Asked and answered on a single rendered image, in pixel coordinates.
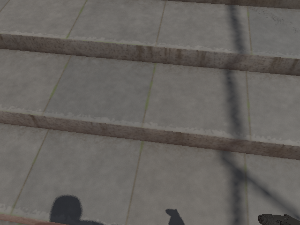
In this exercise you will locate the robot right hand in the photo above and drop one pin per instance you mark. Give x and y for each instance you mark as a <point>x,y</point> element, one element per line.
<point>269,219</point>

